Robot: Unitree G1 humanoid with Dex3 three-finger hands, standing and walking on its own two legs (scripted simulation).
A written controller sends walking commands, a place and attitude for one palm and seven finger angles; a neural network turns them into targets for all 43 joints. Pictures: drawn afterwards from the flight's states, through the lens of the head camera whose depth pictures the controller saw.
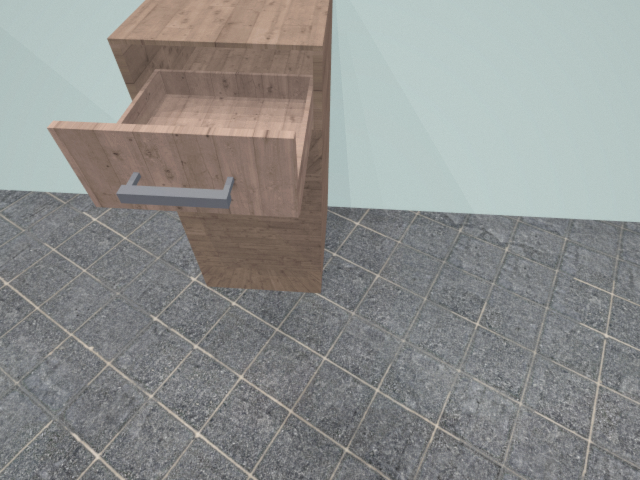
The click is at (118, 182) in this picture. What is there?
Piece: drawer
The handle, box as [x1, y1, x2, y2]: [116, 172, 233, 208]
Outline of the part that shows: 116,193 121,202 228,208 231,199 229,193 233,183 233,178 227,177 224,188 222,190 136,186 135,185 140,175 138,172 133,172 125,185 121,185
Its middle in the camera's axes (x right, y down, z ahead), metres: -0.24 -0.08 +0.64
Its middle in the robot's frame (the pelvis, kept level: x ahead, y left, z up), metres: +0.54 +0.26 +0.03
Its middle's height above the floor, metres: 0.82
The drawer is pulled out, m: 0.29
